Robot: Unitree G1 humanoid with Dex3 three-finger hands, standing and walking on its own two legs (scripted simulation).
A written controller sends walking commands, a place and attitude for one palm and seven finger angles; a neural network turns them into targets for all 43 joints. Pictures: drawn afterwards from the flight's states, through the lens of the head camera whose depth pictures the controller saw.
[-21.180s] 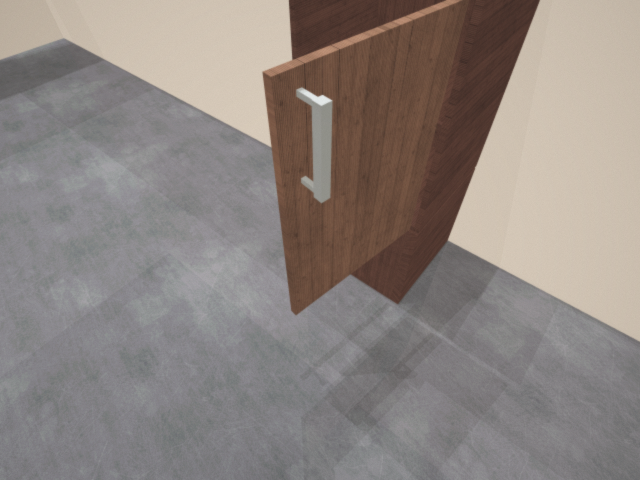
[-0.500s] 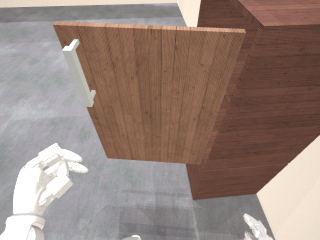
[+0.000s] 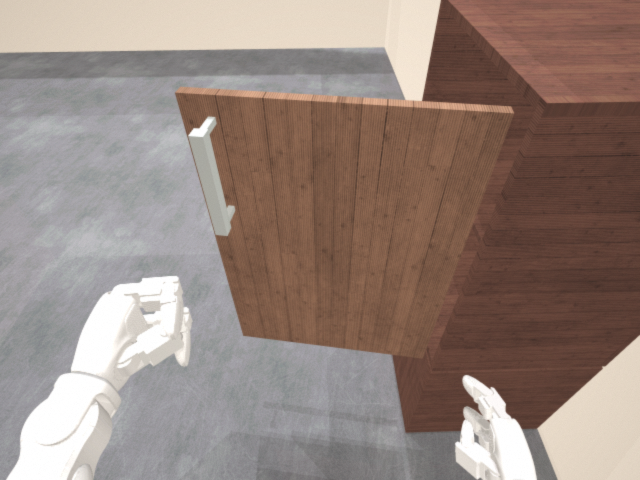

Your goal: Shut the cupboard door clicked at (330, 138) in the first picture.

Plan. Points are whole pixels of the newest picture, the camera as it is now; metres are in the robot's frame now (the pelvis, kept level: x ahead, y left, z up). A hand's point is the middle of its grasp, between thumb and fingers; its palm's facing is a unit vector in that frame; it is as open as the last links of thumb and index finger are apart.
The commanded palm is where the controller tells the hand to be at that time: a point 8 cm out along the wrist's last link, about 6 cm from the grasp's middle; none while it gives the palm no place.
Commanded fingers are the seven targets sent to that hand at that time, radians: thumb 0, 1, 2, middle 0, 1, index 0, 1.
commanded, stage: raise the hand and make a fist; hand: left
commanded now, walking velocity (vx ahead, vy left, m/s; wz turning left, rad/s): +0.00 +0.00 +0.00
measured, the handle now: (216, 179) +0.46 +0.21 +0.15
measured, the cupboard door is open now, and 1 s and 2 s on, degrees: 80 80 80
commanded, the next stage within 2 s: bring the fist close to the handle in 0.48 s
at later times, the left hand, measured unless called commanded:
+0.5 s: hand (170, 319) +0.22 +0.17 +0.17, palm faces +0.08 -0.99 -0.08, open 3.1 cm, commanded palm +0.19 +0.21 +0.15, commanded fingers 0.00 0.90 0.90 -1.30 -1.50 -1.30 -1.50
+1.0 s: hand (208, 279) +0.29 +0.17 +0.14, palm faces -0.01 -1.00 -0.06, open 3.1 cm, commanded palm +0.26 +0.22 +0.15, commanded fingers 0.00 0.90 0.90 -1.30 -1.50 -1.30 -1.50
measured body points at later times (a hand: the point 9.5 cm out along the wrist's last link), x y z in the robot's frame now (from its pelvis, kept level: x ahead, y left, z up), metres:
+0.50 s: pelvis -0.01 -0.03 +0.01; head -0.04 -0.04 +0.46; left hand +0.21 +0.23 +0.17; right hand +0.17 -0.25 -0.06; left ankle +0.04 +0.08 -0.72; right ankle -0.02 -0.12 -0.72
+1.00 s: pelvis +0.01 -0.03 +0.01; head +0.00 -0.06 +0.46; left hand +0.28 +0.22 +0.15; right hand +0.19 -0.27 -0.07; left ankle +0.04 +0.08 -0.72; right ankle -0.02 -0.12 -0.72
